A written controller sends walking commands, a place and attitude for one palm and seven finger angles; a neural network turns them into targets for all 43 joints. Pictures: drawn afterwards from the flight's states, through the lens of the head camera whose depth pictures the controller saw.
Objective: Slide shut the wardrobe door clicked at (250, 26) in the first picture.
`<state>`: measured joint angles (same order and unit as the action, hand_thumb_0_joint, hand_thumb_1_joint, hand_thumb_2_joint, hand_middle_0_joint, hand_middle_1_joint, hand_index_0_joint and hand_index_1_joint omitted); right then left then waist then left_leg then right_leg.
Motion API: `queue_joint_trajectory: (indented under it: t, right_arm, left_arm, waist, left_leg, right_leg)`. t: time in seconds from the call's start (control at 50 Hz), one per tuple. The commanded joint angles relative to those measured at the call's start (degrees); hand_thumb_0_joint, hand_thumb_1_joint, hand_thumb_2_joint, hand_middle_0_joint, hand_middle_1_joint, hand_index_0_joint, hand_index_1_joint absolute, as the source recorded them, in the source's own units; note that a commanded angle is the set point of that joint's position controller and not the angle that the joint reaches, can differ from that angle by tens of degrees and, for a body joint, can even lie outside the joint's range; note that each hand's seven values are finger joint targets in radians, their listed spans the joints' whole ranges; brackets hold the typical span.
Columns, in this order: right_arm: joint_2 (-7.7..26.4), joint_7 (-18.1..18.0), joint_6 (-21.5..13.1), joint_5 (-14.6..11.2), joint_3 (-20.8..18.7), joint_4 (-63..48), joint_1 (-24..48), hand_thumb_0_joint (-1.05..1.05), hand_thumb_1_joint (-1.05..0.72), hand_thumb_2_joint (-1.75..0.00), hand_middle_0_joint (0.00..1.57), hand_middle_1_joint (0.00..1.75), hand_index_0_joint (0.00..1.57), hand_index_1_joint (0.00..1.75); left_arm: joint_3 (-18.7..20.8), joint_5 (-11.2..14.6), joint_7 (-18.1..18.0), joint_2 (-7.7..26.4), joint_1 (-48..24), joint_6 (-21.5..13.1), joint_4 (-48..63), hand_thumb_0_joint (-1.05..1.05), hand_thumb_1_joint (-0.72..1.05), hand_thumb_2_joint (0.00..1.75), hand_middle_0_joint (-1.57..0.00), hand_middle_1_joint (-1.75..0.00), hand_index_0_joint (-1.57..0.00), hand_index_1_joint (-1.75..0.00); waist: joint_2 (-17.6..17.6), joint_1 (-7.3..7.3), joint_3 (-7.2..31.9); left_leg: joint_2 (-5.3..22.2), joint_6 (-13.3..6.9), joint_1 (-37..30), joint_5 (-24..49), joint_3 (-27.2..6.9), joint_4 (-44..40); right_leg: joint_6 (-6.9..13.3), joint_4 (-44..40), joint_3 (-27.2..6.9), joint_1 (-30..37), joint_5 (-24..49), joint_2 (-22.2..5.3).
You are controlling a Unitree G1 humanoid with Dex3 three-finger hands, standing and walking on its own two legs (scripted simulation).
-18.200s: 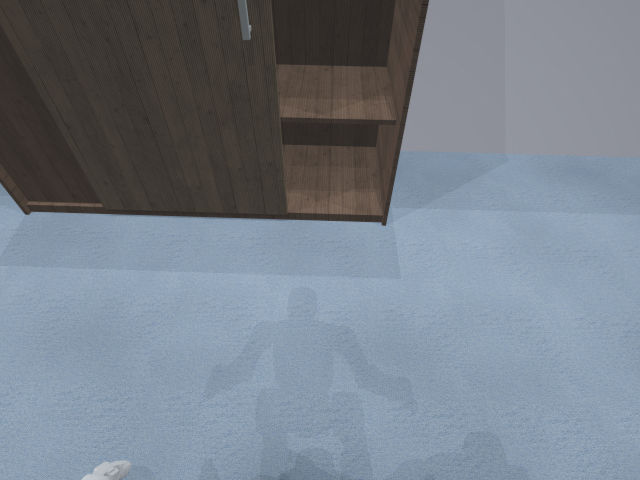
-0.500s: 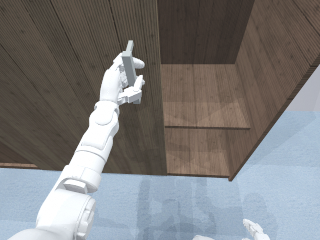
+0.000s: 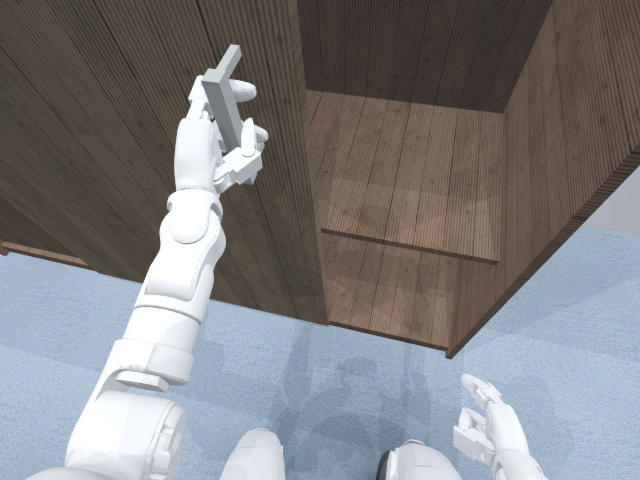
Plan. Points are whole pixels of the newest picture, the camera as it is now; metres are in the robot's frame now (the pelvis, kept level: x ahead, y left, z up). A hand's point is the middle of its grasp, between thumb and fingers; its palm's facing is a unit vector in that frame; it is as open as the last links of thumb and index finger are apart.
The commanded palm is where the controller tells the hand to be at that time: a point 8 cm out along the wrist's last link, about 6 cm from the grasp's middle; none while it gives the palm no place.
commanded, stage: step sideways, sliding the door along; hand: left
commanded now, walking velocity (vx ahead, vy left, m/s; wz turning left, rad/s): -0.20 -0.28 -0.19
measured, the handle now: (240, 121) +0.48 +0.16 +0.14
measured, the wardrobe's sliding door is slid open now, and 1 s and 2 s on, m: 0.36 0.07 0.00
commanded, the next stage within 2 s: stop walking and hold the door there in 1.54 s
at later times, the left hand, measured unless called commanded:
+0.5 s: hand (349, 168) +0.41 +0.02 +0.14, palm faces +0.19 -0.98 -0.08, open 6.1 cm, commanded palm +0.38 +0.00 +0.14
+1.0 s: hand (525, 202) +0.38 -0.16 +0.14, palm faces -0.04 -1.00 -0.05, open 6.0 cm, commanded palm +0.36 -0.15 +0.14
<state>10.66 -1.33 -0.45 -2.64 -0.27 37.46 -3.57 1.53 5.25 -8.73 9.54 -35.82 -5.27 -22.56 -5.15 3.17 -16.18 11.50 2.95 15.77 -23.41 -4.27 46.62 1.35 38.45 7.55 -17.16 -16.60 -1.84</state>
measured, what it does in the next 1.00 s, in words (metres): steps to the right: left foot, then left foot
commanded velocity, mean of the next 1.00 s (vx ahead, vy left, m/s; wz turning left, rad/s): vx -0.20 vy -0.27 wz -0.21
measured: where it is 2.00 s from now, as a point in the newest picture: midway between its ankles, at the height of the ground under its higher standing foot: outside the picture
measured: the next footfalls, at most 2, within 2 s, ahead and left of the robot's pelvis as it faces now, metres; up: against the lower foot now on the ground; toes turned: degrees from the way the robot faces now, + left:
left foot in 0.06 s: +0.03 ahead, +0.20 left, +0.00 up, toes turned +6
left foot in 0.34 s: +0.04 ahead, +0.12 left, +0.00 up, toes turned +11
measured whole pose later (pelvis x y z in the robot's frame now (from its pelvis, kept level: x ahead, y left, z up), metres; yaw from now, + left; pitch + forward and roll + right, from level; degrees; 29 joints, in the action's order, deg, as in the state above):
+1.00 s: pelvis +0.01 -0.21 +0.01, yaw -2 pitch -2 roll +2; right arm 10.6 0.1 -1.3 -1.8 -1.6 33.0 -1.4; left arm -7.0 3.2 -8.8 3.0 -19.9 -8.0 -3.4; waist -2.1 3.0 -14.4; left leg 8.8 2.7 17.4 -26.7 2.7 47.2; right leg 7.4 36.4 4.0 -18.1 -16.6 4.2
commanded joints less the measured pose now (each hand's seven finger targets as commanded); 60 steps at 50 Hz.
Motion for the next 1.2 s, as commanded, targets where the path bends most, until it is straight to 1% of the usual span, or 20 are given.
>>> queue_joint_trajectory:
  t: [0.0,0.04,0.08,0.14,0.18,0.26,0.3,0.34,0.38,0.46,0.5,0.58,0.66,0.76,0.86,0.9,0.98,1.06,1.12,1.18]
  right_arm:
    - [4.9,-1.7,-4.3,0.6,-2.7,-6.9,1.1,0.0,-0.9,-0.9,0.2,0.3,0.2,0.3]
    - [8.0,-0.3,-3.8,1.2,-4.6,-9.5,1.1,0.0,-0.9,-0.9,0.2,0.3,0.2,0.3]
    - [7.8,1.3,-4.1,1.1,-4.7,-11.0,2.0,0.0,-0.9,-0.9,0.2,0.3,0.2,0.3]
    - [7.3,2.1,-4.2,-0.1,-4.3,-11.9,0.9,0.0,-0.9,-0.9,0.2,0.3,0.2,0.3]
    - [6.1,1.1,-4.2,-1.0,-4.4,-12.6,2.5,0.0,-0.9,-0.9,0.2,0.3,0.2,0.3]
    - [4.4,-0.2,-7.0,0.6,-2.8,-11.0,1.3,0.0,-0.9,-0.9,0.2,0.3,0.2,0.3]
    - [6.1,-0.2,-6.7,0.7,-4.0,-10.9,1.4,0.0,-0.9,-0.9,0.2,0.3,0.2,0.3]
    - [8.4,2.3,-5.8,0.9,-5.3,-12.3,0.4,0.0,-0.9,-0.9,0.2,0.3,0.2,0.3]
    - [7.6,3.1,-6.7,1.7,-4.8,-13.7,2.5,0.0,-0.9,-0.9,0.2,0.3,0.2,0.3]
    - [6.8,2.8,-6.1,-0.3,-3.9,-14.1,1.2,0.0,-0.9,-0.9,0.2,0.3,0.2,0.3]
    - [5.5,1.6,-6.4,-0.8,-4.4,-14.5,3.4,0.0,-0.9,-0.9,0.2,0.3,0.2,0.3]
    - [3.8,0.7,-8.5,0.8,-2.4,-11.8,3.4,0.0,-0.9,-0.9,0.2,0.3,0.2,0.3]
    - [5.0,1.1,-6.3,0.5,-3.8,-13.1,3.4,0.0,-0.9,-0.9,0.2,0.3,0.2,0.3]
    - [6.4,2.6,-5.7,2.2,-4.1,-14.8,4.5,0.0,-0.9,-0.9,0.2,0.3,0.2,0.3]
    - [6.4,2.3,-3.5,0.0,-3.7,-14.8,3.5,0.0,-0.9,-0.9,0.2,0.3,0.2,0.3]
    - [5.4,1.0,-3.2,-0.2,-4.4,-14.5,4.4,0.0,-0.9,-0.9,0.2,0.3,0.2,0.3]
    - [3.7,0.0,-4.7,1.1,-3.0,-12.1,5.0,0.0,-0.9,-0.9,0.2,0.3,0.2,0.3]
    - [4.6,-0.5,-3.2,1.2,-4.5,-11.4,3.5,0.0,-0.9,-0.9,0.2,0.3,0.2,0.3]
    - [6.4,0.7,-2.1,1.8,-5.0,-11.7,4.0,0.0,-0.9,-0.9,0.2,0.3,0.2,0.3]
    - [6.1,0.9,-1.2,1.9,-4.2,-10.7,4.5,0.0,-0.9,-0.9,0.2,0.3,0.2,0.3]
  left_arm:
    - [-16.1,-2.7,5.4,-8.1,-26.0,-6.8,25.8,0.0,0.9,0.9,-0.45,-1.4,-0.45,-1.4]
    - [-17.0,-1.0,6.5,-9.8,-24.2,-7.3,28.7,0.0,0.9,0.9,-0.45,-1.4,-0.45,-1.4]
    - [-16.1,-2.2,6.2,-8.8,-23.1,-7.9,28.7,0.0,0.9,0.9,-0.45,-1.4,-0.45,-1.4]
    - [-14.1,-3.5,6.1,-5.4,-20.9,-8.8,30.0,0.0,0.9,0.9,-0.45,-1.4,-0.45,-1.4]
    - [-12.2,-4.0,6.0,-1.9,-18.2,-8.2,30.1,0.0,0.9,0.9,-0.45,-1.4,-0.45,-1.4]
    - [-14.6,-3.0,5.2,-4.9,-14.8,-9.5,38.1,0.0,0.9,0.9,-0.45,-1.4,-0.45,-1.4]
    - [-15.5,-2.3,4.6,-4.9,-14.7,-10.3,41.5,0.0,0.9,0.9,-0.45,-1.4,-0.45,-1.4]
    - [-16.4,-2.1,5.9,-7.2,-11.7,-10.3,40.0,0.0,0.9,0.9,-0.45,-1.4,-0.45,-1.4]
    - [-15.5,-3.7,5.5,-7.0,-12.0,-11.0,40.4,0.0,0.9,0.9,-0.45,-1.4,-0.45,-1.4]
    - [-14.9,-4.8,5.5,-4.9,-12.1,-11.4,41.2,0.0,0.9,0.9,-0.45,-1.4,-0.45,-1.4]
    - [-14.2,-4.5,5.4,-3.4,-6.9,-10.7,37.9,0.0,0.9,0.9,-0.45,-1.4,-0.45,-1.4]
    - [-16.4,-3.2,4.0,-5.6,-6.0,-12.3,46.4,0.0,0.9,0.9,-0.45,-1.4,-0.45,-1.4]
    - [-19.4,-3.2,4.2,-7.2,-5.9,-13.3,47.8,0.0,0.9,0.9,-0.45,-1.4,-0.45,-1.4]
    - [-22.0,-4.7,5.8,-11.2,-6.5,-11.9,44.2,0.0,0.9,0.9,-0.45,-1.4,-0.45,-1.4]
    - [-23.1,-5.8,6.2,-12.2,-10.6,-9.3,39.9,0.0,0.9,0.9,-0.45,-1.4,-0.45,-1.4]
    - [-20.2,-5.1,5.5,-8.8,-7.5,-8.4,36.2,0.0,0.9,0.9,-0.45,-1.4,-0.45,-1.4]
    - [-19.5,-3.9,4.5,-7.7,-10.3,-9.4,41.4,0.0,0.9,0.9,-0.45,-1.4,-0.45,-1.4]
    - [-15.3,-3.1,4.1,-3.9,-8.9,-10.6,37.7,0.0,0.9,0.9,-0.45,-1.4,-0.45,-1.4]
    - [-13.9,-3.0,5.6,-4.6,-7.4,-10.0,33.0,0.0,0.9,0.9,-0.45,-1.4,-0.45,-1.4]
    - [-12.1,-4.1,5.8,-3.5,-14.0,-8.4,30.1,0.0,0.9,0.9,-0.45,-1.4,-0.45,-1.4]
  waist:
    - [11.1,-7.67,34.6]
    - [-2.4,-6.23,38.1]
    - [-10.6,-5.57,33.3]
    - [-3.7,-5.6,34.3]
    - [18.7,-5.54,34.9]
    - [12.5,-4.86,36.8]
    - [7.8,-5.81,40.4]
    - [-1.3,-4.39,39.9]
    - [-12.7,-3.97,34.7]
    - [1.6,-4.91,35.7]
    - [18.1,-4.04,34.4]
    - [13.0,-4.23,37.6]
    - [16.2,-4.77,41.3]
    - [-10.2,-3.98,33.9]
    - [2.7,-6.01,32.8]
    - [16.7,-6.09,35.0]
    - [14.6,-5.49,36.8]
    - [14.4,-5.87,42.0]
    - [-5.7,-4.87,38.6]
    - [-8.7,-4.25,31.6]
  left_leg:
    - [-3.2,-2.9,-10.0,17.1,6.6,-18.0]
    - [14.1,-10.8,-26.3,58.0,-7.0,-19.0]
    - [14.0,-10.6,-28.8,63.1,-0.4,-14.8]
    - [6.9,-6.8,-21.2,54.2,7.2,-5.3]
    - [-3.3,-0.8,-3.5,10.5,9.5,2.5]
    - [-4.4,-1.6,1.3,2.1,8.3,-12.3]
    - [3.6,-4.0,-18.4,37.1,6.4,-21.7]
    - [16.0,-11.3,-37.0,73.2,-0.7,-19.2]
    - [16.8,-10.7,-35.0,70.4,5.1,-15.7]
    - [6.7,-5.5,-21.4,50.2,11.1,-2.0]
    - [-4.7,-0.8,-0.1,-3.0,10.3,6.2]
    - [-5.5,-1.1,2.6,-3.4,8.4,-7.5]
    - [-0.9,-3.0,-11.7,17.3,8.2,-17.2]
    - [21.0,-13.1,-25.1,63.9,1.5,-17.9]
    - [10.0,-4.9,-16.5,43.4,9.4,-4.2]
    - [-3.7,-0.6,-3.8,3.1,10.0,4.0]
    - [-5.8,-1.2,-0.3,-5.0,6.6,-4.1]
    - [0.4,-2.7,-14.9,19.6,7.4,-19.4]
    - [19.4,-12.2,-23.9,54.7,-3.2,-21.6]
    - [19.4,-10.8,-15.1,53.4,3.7,-17.8]
  right_leg:
    - [2.6,0.8,-8.4,13.4,46.8,-7.7]
    - [-2.2,10.1,-7.4,-3.6,2.4,-1.0]
    - [-0.6,7.4,-8.9,-6.8,-5.8,-0.3]
    - [-0.2,-10.6,-7.1,8.7,18.0,0.3]
    - [4.0,-10.5,-17.2,22.0,56.7,-8.0]
    - [5.4,-3.9,-17.7,26.1,69.8,-10.2]
    - [0.5,2.0,-12.6,13.3,54.6,-7.0]
    - [-2.7,5.7,-11.0,-6.6,1.2,0.3]
    - [-1.1,5.4,-11.1,-8.7,-6.4,-0.7]
    - [-0.4,-13.9,-8.2,12.6,28.3,-1.3]
    - [2.2,-9.9,-24.5,22.5,73.6,-10.9]
    - [3.5,-5.5,-21.9,28.9,78.5,-10.8]
    - [-0.5,-4.5,-19.9,21.7,64.8,-8.3]
    - [-1.1,10.6,-14.0,-4.9,-7.8,-1.8]
    - [-0.3,-7.7,-8.7,8.2,20.7,-2.5]
    - [4.8,-10.7,-26.6,16.4,61.6,-10.6]
    - [5.9,-8.1,-24.1,22.3,67.7,-10.7]
    - [1.4,-4.8,-20.3,18.6,56.8,-7.9]
    - [-3.7,6.1,-13.8,0.8,7.5,-0.1]
    - [-0.8,4.3,-10.2,3.5,-2.8,0.3]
